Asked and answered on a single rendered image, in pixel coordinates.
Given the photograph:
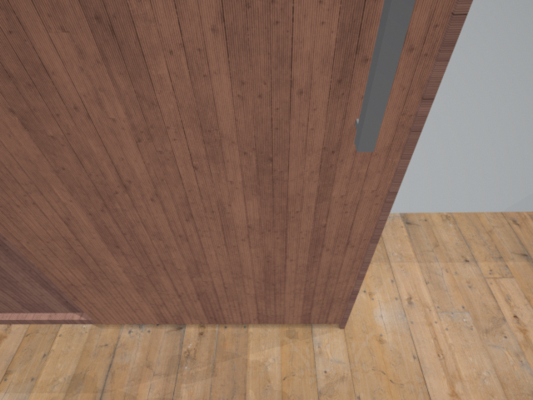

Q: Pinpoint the handle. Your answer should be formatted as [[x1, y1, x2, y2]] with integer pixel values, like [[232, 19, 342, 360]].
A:
[[354, 0, 416, 153]]

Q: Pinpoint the wardrobe door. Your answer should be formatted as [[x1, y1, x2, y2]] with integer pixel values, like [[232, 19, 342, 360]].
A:
[[0, 0, 456, 324], [0, 233, 84, 313]]

